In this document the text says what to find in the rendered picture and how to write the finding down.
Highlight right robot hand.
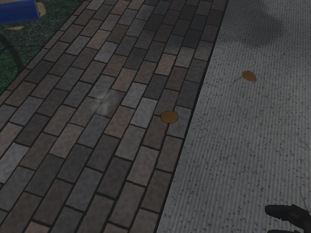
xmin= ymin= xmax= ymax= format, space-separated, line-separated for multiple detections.
xmin=264 ymin=204 xmax=311 ymax=233

